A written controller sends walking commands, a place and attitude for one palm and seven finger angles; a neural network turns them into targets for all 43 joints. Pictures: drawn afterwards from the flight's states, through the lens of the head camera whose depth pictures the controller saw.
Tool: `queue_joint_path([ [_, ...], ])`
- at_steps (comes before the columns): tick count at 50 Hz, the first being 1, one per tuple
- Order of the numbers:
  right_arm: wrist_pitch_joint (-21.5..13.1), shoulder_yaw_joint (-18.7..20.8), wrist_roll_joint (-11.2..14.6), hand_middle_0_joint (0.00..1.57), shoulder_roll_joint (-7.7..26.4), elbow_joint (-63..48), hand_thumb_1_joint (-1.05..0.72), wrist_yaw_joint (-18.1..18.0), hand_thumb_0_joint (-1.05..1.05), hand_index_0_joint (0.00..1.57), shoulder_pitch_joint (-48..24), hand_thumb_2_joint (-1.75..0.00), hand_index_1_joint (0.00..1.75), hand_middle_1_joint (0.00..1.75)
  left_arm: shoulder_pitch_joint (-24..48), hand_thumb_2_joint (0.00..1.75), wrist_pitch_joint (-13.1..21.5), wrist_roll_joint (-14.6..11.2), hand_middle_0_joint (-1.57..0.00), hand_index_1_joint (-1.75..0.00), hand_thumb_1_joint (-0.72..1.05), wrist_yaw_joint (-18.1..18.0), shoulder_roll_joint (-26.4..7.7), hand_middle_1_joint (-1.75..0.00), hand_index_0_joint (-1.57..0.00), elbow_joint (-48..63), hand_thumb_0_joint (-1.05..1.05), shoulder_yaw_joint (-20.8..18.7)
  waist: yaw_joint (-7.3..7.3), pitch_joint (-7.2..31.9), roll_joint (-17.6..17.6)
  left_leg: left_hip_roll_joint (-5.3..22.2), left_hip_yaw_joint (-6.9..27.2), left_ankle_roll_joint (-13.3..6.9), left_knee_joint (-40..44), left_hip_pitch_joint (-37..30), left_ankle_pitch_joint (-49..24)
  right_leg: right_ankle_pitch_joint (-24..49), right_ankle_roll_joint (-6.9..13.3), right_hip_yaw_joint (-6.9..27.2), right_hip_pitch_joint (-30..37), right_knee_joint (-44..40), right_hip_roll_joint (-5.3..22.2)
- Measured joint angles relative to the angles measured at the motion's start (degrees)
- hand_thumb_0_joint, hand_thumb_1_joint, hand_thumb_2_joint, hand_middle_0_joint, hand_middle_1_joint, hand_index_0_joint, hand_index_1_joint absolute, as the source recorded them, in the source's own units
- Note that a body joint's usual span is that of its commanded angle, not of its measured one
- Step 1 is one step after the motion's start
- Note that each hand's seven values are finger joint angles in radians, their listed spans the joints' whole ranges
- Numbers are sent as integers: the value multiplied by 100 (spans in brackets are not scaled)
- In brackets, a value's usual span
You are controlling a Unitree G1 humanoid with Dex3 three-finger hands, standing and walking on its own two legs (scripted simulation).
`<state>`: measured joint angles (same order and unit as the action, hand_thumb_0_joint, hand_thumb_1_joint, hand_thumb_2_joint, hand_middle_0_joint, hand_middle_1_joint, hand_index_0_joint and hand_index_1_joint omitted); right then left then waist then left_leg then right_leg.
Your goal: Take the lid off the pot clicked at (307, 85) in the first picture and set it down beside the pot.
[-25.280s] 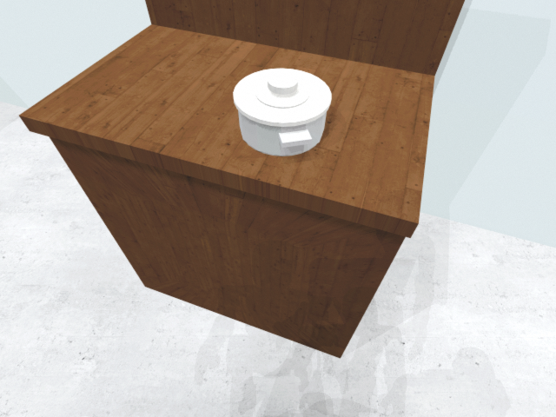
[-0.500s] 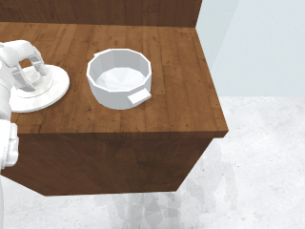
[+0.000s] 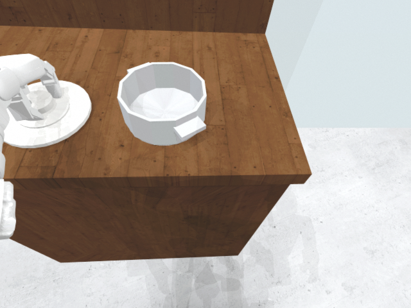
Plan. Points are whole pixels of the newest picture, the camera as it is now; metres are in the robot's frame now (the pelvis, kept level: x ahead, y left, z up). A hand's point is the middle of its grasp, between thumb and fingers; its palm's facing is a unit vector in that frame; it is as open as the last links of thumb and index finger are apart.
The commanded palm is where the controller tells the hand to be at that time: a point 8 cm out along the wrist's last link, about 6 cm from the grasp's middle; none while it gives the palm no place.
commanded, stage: open the fingers wide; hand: left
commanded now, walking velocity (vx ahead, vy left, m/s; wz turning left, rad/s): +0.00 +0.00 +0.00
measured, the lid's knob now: (38, 102) +0.49 +0.31 +0.10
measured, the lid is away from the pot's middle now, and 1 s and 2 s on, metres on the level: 0.24 0.24 0.24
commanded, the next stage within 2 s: raise the empty hand in 0.64 s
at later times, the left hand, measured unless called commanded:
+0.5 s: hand (27, 104) +0.46 +0.31 +0.13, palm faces -0.39 -0.10 -0.92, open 10.7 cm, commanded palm +0.48 +0.30 +0.19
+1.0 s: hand (19, 90) +0.47 +0.31 +0.16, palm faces -0.33 -0.10 -0.94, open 11.0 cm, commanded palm +0.47 +0.30 +0.22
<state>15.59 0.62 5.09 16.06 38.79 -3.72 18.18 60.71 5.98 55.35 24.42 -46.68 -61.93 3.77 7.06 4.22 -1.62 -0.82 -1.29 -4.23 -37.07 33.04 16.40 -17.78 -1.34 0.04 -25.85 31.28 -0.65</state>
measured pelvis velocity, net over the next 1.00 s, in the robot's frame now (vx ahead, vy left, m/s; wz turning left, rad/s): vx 0.00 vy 0.01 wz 0.01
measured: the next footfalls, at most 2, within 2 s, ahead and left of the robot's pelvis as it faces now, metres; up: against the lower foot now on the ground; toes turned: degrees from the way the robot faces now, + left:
none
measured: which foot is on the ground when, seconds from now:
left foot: down 0.00-1.00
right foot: down 0.00-1.00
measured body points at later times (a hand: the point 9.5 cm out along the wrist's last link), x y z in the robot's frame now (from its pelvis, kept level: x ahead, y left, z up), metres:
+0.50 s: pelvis +0.00 +0.00 +0.00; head +0.07 +0.02 +0.45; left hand +0.48 +0.31 +0.18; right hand +0.02 -0.28 -0.12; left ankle +0.01 +0.07 -0.72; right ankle -0.03 -0.15 -0.72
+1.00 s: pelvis +0.00 +0.01 +0.00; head +0.06 +0.02 +0.45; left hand +0.48 +0.31 +0.21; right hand +0.03 -0.27 -0.12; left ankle +0.01 +0.07 -0.72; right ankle -0.03 -0.15 -0.72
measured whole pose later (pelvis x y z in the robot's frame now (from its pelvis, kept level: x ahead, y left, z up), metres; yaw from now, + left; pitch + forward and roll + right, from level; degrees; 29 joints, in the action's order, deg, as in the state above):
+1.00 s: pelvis +0.00 +0.01 +0.00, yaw +0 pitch +11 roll -3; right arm 15.9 0.4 4.9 15.6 38.1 -3.3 18.0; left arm 61.6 4.7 54.8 24.1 -46.2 -60.2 3.8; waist 7.0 4.4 -2.2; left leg -1.4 -1.1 -4.6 -35.7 31.2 15.9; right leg -17.1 -1.4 -0.1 -23.7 29.4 -0.2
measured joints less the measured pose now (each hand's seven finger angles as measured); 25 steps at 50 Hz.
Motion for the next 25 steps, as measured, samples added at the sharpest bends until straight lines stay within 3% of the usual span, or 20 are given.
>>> queue_joint_path([
  [14, 23, -13, -5, 21, -26, -58, -91, 36, 1, 21, -109, -89, 30, 30, -47, 84, -32, -83, -52, -84, 9, -58, 200, -84, -52, 146, 0, 121, -74, -5, -13, -48, 28, -25, 33, -63, -38, 16, 14, -30, 77, -27, 40],
  [25, -57, -59, -5, 21, -31, -3, -91, -27, 1, 21, -56, -89, 30, 30, 112, 83, -57, -13, -47, -72, -5, -90, 136, -73, -47, -64, 0, 158, -37, -37, 37, -46, 33, -27, 57, -54, -60, 42, 12, -31, 71, -58, 35],
])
